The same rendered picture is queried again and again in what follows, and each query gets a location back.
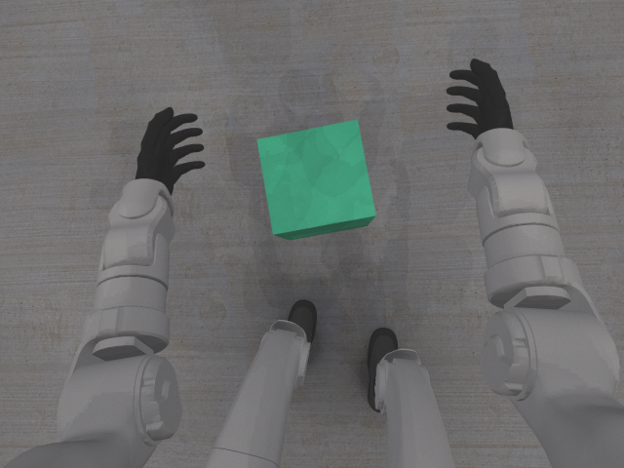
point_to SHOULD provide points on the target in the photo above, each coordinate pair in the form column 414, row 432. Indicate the robot right shin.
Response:
column 402, row 354

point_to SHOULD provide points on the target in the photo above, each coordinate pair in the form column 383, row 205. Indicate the right robot upper arm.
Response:
column 559, row 369

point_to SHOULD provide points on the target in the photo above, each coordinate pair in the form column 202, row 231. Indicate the carton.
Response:
column 316, row 181

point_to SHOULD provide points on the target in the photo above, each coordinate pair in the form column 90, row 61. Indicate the left robot upper arm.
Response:
column 112, row 414

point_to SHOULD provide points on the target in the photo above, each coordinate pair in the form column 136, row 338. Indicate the robot shin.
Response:
column 402, row 354
column 287, row 326

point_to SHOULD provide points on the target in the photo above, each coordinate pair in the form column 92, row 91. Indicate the robot left hand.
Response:
column 157, row 158

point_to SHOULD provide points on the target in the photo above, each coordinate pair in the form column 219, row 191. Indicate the robot left shin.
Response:
column 287, row 326

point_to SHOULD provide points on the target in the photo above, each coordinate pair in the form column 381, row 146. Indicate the right robot forearm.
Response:
column 526, row 261

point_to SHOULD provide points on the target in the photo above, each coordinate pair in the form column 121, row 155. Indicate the robot right hand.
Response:
column 493, row 110

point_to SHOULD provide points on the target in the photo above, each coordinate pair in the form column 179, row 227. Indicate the left robot forearm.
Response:
column 129, row 315

